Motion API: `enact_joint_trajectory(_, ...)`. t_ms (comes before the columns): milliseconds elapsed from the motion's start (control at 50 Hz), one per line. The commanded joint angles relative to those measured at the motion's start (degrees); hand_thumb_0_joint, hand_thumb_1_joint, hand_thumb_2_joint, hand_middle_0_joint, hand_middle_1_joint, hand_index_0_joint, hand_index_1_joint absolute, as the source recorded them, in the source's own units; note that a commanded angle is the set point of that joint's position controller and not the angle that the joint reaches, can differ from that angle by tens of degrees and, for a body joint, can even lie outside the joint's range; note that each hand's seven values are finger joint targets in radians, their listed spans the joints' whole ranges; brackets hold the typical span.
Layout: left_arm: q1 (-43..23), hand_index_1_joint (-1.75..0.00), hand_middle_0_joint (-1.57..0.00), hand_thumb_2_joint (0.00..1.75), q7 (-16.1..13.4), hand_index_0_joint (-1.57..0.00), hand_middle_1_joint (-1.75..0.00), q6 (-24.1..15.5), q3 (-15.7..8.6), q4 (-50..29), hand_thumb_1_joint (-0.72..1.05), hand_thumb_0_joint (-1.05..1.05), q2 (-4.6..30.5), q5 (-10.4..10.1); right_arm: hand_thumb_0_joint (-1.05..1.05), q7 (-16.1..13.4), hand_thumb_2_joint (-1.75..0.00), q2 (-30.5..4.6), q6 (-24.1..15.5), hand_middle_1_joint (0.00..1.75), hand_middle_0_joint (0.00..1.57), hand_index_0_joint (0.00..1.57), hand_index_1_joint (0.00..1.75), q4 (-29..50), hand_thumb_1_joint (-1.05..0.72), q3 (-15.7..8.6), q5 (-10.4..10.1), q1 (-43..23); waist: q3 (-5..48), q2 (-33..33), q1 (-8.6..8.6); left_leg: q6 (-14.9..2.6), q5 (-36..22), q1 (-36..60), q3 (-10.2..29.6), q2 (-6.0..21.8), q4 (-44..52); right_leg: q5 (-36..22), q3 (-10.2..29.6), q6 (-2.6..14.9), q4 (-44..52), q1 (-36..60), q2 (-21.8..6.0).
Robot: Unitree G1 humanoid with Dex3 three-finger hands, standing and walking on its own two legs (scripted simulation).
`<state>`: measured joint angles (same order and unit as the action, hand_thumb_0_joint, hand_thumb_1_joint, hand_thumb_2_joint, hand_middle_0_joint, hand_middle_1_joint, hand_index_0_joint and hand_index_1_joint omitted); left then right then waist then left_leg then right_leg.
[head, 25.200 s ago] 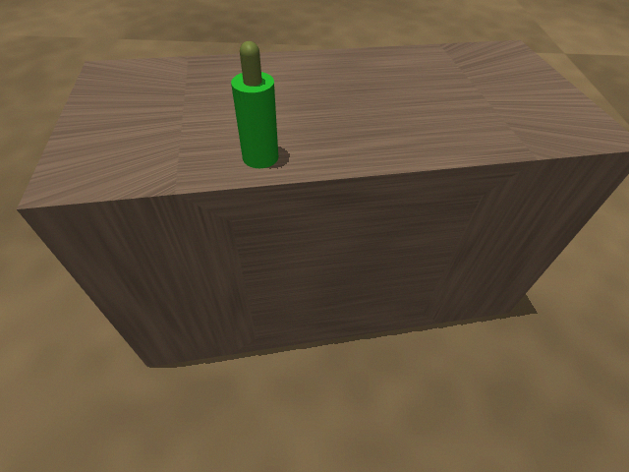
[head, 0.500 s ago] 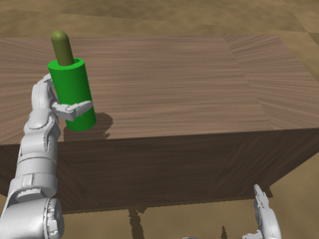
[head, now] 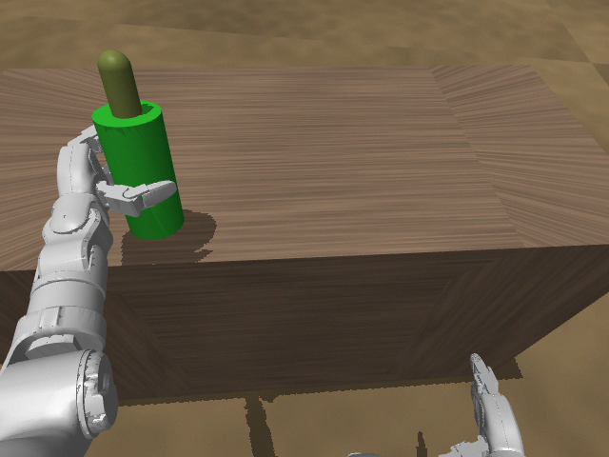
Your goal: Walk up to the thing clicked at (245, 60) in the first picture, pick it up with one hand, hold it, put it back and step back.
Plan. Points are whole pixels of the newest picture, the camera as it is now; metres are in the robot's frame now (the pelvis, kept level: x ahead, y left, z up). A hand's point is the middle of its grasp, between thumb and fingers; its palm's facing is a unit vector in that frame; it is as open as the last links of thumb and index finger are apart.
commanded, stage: loosen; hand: left
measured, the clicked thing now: (137, 150) +0.46 +0.18 +0.16
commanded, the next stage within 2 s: open in 0.02 s
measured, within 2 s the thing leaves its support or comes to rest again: rests again in 0.12 s
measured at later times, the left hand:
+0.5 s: hand (119, 143) +0.46 +0.20 +0.17, palm faces +0.18 -0.98 +0.02, open 13.0 cm
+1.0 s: hand (26, 117) +0.48 +0.30 +0.20, palm faces +0.27 -0.96 -0.02, open 16.7 cm
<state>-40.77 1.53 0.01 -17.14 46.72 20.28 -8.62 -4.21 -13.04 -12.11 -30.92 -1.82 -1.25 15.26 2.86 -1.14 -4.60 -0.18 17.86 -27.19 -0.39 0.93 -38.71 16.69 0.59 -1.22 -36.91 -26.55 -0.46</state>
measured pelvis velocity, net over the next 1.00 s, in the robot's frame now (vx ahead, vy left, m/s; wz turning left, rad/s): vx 0.01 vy -0.01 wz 0.01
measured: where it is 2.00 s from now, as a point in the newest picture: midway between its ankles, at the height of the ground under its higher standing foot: outside the picture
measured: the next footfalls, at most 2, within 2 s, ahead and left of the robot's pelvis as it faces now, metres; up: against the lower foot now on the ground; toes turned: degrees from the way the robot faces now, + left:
none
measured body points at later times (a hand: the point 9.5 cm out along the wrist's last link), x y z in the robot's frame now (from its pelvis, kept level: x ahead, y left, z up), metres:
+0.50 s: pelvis +0.00 +0.00 +0.00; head +0.03 +0.00 +0.45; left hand +0.45 +0.25 +0.17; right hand +0.14 -0.26 -0.07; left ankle +0.02 +0.12 -0.72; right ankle +0.02 -0.13 -0.72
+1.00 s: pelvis +0.01 -0.01 +0.00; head +0.06 +0.01 +0.44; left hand +0.46 +0.35 +0.20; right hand +0.16 -0.28 -0.07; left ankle +0.02 +0.12 -0.72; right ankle +0.02 -0.13 -0.72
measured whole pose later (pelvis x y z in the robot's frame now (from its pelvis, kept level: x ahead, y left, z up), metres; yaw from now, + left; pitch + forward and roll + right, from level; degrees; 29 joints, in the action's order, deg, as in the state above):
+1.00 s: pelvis +0.01 -0.01 +0.00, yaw +0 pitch +10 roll -1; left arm -54.3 12.0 -5.0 -24.8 63.8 41.5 -6.3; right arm -4.7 -13.7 -6.9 -32.2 -0.6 -2.5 11.5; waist 5.3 0.8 -6.9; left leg 0.4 18.9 -32.2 0.7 1.7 -40.8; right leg 17.5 -0.4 -0.6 -38.2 -31.0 0.3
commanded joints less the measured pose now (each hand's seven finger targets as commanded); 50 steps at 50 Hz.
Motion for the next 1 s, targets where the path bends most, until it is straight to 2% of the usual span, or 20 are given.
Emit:
enact_joint_trajectory(0, -39.2, -0.93, -0.95, 0.64, -1.7, -0.98, -0.95, -10.4, -5.9, -20.5, -0.43, 0.0, 21.1, -1.2, 0.0, -0.2, -0.05, -6.3, -1.8, 0.05, 0.05, 0.05, 0.05, 11.0, 0.51, -1.9, 0.5, -7.4, 30.6, -6.2, 2.42, -0.16, -17.5, 15.1, 1.5, -0.4, 2.9, -15.0, -2.5, 2.12, 2.7, 7.6, 0.9)
enact_joint_trajectory(20, -38.7, -0.91, -0.94, 0.62, -1.8, -0.97, -0.93, -10.6, -4.8, -20.1, -0.43, 0.0, 20.4, -0.6, 0.0, -0.1, -0.04, -4.7, -1.4, 0.05, 0.05, 0.05, 0.05, 10.1, 0.51, -1.0, 0.6, -7.2, 29.1, -6.3, 2.45, -0.26, -16.9, 13.3, 1.2, -0.6, 2.9, -14.9, -2.3, 1.98, 2.8, 8.4, 0.7)
enact_joint_trajectory(120, -32.1, -0.88, -0.94, 0.58, -1.5, -0.97, -0.89, -9.1, -4.6, -10.1, -0.42, 0.0, 17.9, -0.2, 0.0, 0.0, -0.04, -6.7, 0.4, 0.05, 0.05, 0.05, 0.05, 10.0, 0.53, -2.9, 0.4, -4.8, 22.4, -3.2, 0.86, -0.53, -12.2, 9.7, 0.6, -0.3, 3.8, -11.9, -2.0, 1.83, 3.9, 6.0, 1.2)
enact_joint_trajectory(180, -28.7, -0.73, -0.75, 0.56, -0.3, -0.77, -0.74, -7.2, -1.7, -4.0, -0.39, 0.0, 14.4, 1.0, 0.0, 0.3, -0.04, -6.7, 1.1, 0.05, 0.05, 0.05, 0.05, 9.7, 0.56, -3.0, 0.4, -2.3, 16.9, -0.4, -0.64, -1.02, -8.5, 8.1, 0.3, -0.3, 4.9, -9.3, -2.0, 1.66, 5.0, 2.7, 1.4)
enact_joint_trajectory(200, -27.1, -0.72, -0.75, 0.55, 0.5, -0.77, -0.73, -6.7, -0.2, -2.0, -0.41, 0.0, 11.4, 0.7, 0.0, 0.5, -0.04, -7.0, 1.0, 0.05, 0.05, 0.05, 0.05, 10.1, 0.56, -3.4, 0.2, -2.7, 17.3, 1.6, -1.28, -1.21, -8.6, 8.4, 0.3, 0.0, 4.8, -9.3, -2.0, 1.56, 5.1, 2.0, 1.6)
enact_joint_trajectory(240, -29.2, -0.67, -0.72, 0.51, 1.7, -0.74, -0.68, -6.5, 0.8, -4.1, -0.41, 0.0, 10.5, -0.1, 0.0, 0.6, -0.04, -7.4, 0.7, 0.05, 0.05, 0.05, 0.05, 11.3, 0.56, -3.2, -0.1, -3.9, 17.2, 1.1, -0.94, -1.17, -7.5, 8.9, 0.2, -0.1, 5.2, -8.3, -2.1, 1.64, 5.3, 1.7, 1.6)
enact_joint_trajectory(280, -32.8, -0.65, -0.71, 0.49, 2.2, -0.73, -0.66, -6.6, -0.7, -8.1, -0.41, 0.0, 14.0, -0.5, 0.0, 0.5, -0.04, -9.4, 0.6, 0.05, 0.05, 0.05, 0.05, 12.2, 0.56, -4.6, -0.3, -2.2, 21.3, 0.6, -1.1, -1.3, -8.7, 11.1, 0.1, -0.3, 4.9, -9.5, -1.8, 1.5, 5.2, 2.3, 1.3)
enact_joint_trajectory(300, -30.0, -0.64, -0.69, 0.48, 2.2, -0.71, -0.64, -6.0, -0.2, -2.6, -0.43, 0.0, 12.6, -0.4, 0.0, 0.6, -0.04, -7.7, 0.9, 0.05, 0.05, 0.05, 0.05, 9.3, 0.56, -3.7, -0.3, 0.1, 17.6, 1.6, -1.5, -1.22, -8.6, 9.8, 0.4, -0.1, 5.0, -9.0, -2.3, 1.56, 4.9, 1.1, 1.6)
enact_joint_trajectory(320, -30.3, -0.61, -0.68, 0.46, 2.1, -0.69, -0.61, -6.5, -0.9, -4.9, -0.42, 0.0, 14.0, -0.5, 0.0, 0.7, -0.04, -7.9, 0.9, 0.05, 0.05, 0.05, 0.05, 10.1, 0.56, -3.8, -0.5, -1.4, 16.4, 0.9, -0.3, -1.22, -7.4, 8.7, 0.3, -0.4, 5.3, -7.7, -2.0, 1.63, 5.2, 1.2, 1.4)
enact_joint_trajectory(380, -31.4, -0.53, -0.6, 0.39, 1.1, -0.61, -0.53, -7.3, -1.8, -5.5, -0.46, 0.0, 15.7, 0.3, 0.0, 0.6, -0.04, -8.3, 1.2, 0.05, 0.05, 0.05, 0.05, 12.0, 0.56, -4.2, -0.3, -2.2, 18.9, 1.8, -0.28, -1.34, -6.9, 8.6, 0.4, -0.6, 5.2, -7.4, -1.8, 1.51, 5.0, 2.2, 1.2)
enact_joint_trajectory(440, -31.1, -0.45, -0.54, 0.32, 0.6, -0.54, -0.45, -7.5, -0.6, -5.1, -0.53, 0.0, 13.6, 0.9, 0.0, 0.8, -0.04, -6.0, 1.6, 0.05, 0.05, 0.05, 0.05, 11.1, 0.55, -2.5, -0.2, -3.1, 18.7, 0.5, 0.31, -1.2, -6.6, 8.9, 0.2, -0.8, 5.1, -6.9, -1.7, 1.59, 5.0, 2.0, 1.0)
enact_joint_trajectory(560, -29.5, -0.38, -0.43, 0.3, 0.6, -0.43, -0.38, -7.1, -0.8, -3.2, -0.53, 0.0, 14.0, 0.9, 0.0, 0.8, -0.05, -7.1, 2.2, 0.05, 0.05, 0.05, 0.05, 10.1, 0.55, -3.3, 0.0, -2.6, 19.8, -1.1, 0.55, -0.77, -9.2, 8.2, 0.2, -0.5, 4.5, -9.0, -1.7, 1.89, 4.3, 3.3, 1.3)
enact_joint_trajectory(620, -29.8, -0.34, -0.38, 0.27, 0.9, -0.39, -0.34, -7.7, -3.3, -3.5, -0.5, 0.0, 19.1, 1.4, 0.0, 0.5, -0.05, -8.5, 2.8, 0.05, 0.05, 0.05, 0.05, 8.4, 0.55, -4.8, 0.0, -2.4, 19.6, -0.5, 0.2, -1.09, -8.7, 6.6, -0.1, -0.7, 4.1, -9.1, -1.2, 1.65, 4.3, 3.2, 1.1)
enact_joint_trajectory(660, -29.8, -0.28, -0.32, 0.22, 1.1, -0.33, -0.28, -8.0, -4.8, -3.9, -0.49, 0.0, 21.2, 1.5, 0.0, 0.7, -0.04, -7.7, 2.8, 0.05, 0.05, 0.05, 0.05, 10.9, 0.56, -3.5, -0.2, -4.0, 19.7, 1.3, 0.59, -1.29, -8.3, 5.9, -0.2, -0.8, 4.1, -8.7, -1.2, 1.42, 4.5, 4.7, 1.0)
enact_joint_trajectory(680, -30.4, -0.27, -0.32, 0.21, 1.3, -0.33, -0.27, -8.3, -6.1, -4.2, -0.52, 0.0, 23.4, 1.3, 0.0, 0.4, -0.04, -9.2, 3.0, 0.05, 0.05, 0.05, 0.05, 10.2, 0.55, -5.3, -0.3, -2.4, 19.6, 2.3, -0.1, -1.48, -8.1, 6.0, -0.1, -0.8, 3.9, -8.9, -1.1, 1.2, 4.4, 4.7, 1.1)
enact_joint_trajectory(740, -34.2, -0.2, -0.23, 0.15, 3.0, -0.25, -0.21, -9.4, -9.2, -6.8, -0.55, 0.0, 29.2, 0.4, 0.0, 0.4, -0.05, -7.9, 3.2, 0.05, 0.05, 0.05, 0.05, 10.6, 0.55, -3.3, -0.7, -3.1, 22.9, 0.2, 0.62, -1.39, -11.3, 6.4, 0.0, -0.9, 3.3, -12.0, -1.0, 1.25, 3.7, 7.6, 0.9)
enact_joint_trajectory(780, -37.4, -0.19, -0.23, 0.13, 4.4, -0.24, -0.2, -9.9, -11.3, -7.9, -0.58, 0.0, 34.3, 0.6, 0.0, -0.2, -0.05, -8.9, 3.3, 0.05, 0.05, 0.05, 0.05, 12.2, 0.54, -3.8, -0.9, -4.8, 26.7, 0.3, -0.25, -1.78, -14.3, 7.8, 0.0, -1.0, 2.5, -15.9, -0.4, 1.01, 3.3, 9.4, 0.6)
enact_joint_trajectory(840, -41.0, -0.19, -0.2, 0.14, 6.5, -0.22, -0.19, -9.7, -10.7, -4.3, -0.6, 0.0, 35.8, 0.9, 0.0, -0.3, -0.05, -6.4, 3.3, 0.05, 0.05, 0.05, 0.05, 7.0, 0.54, -1.3, -1.0, -5.0, 24.1, -4.0, -1.32, -1.72, -13.6, 8.4, 0.1, -0.9, 2.2, -14.5, -0.4, 1.34, 3.5, 5.7, 0.6)
enact_joint_trajectory(860, -41.7, -0.18, -0.2, 0.14, 7.4, -0.21, -0.19, -9.6, -9.9, -2.7, -0.59, 0.0, 35.5, 1.0, 0.0, -0.7, -0.05, -8.7, 2.8, 0.05, 0.05, 0.05, 0.05, 9.9, 0.54, -2.8, -1.2, -9.5, 24.0, -3.9, -2.02, -1.78, -12.4, 8.6, 0.0, -1.1, 2.1, -13.6, 0.0, 1.28, 3.7, 4.4, 0.4)
enact_joint_trajectory(980, -42.4, -0.23, -0.24, 0.19, 15.0, -0.25, -0.24, -7.7, -6.3, 10.0, -0.52, 0.0, 35.7, 1.7, 0.0, -0.9, -0.05, -8.6, 1.3, 0.05, 0.05, 0.05, 0.05, 8.2, 0.56, -0.3, -1.1, -9.7, 23.8, -7.5, -4.36, -1.43, -11.0, 9.4, 0.5, -0.4, 1.5, -11.3, -0.7, 1.89, 4.1, -1.3, 0.9)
